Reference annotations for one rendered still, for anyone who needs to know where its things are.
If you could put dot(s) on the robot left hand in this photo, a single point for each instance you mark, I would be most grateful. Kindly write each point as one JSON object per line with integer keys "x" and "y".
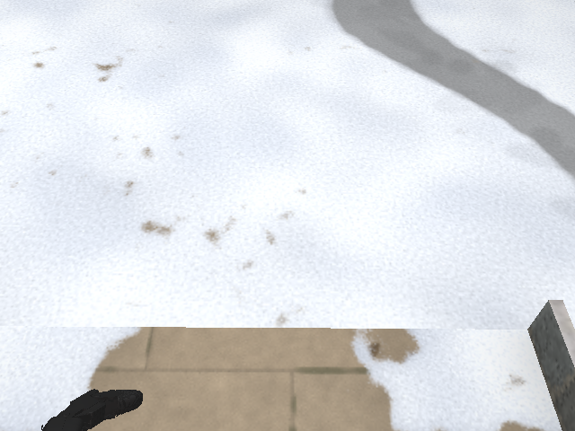
{"x": 91, "y": 408}

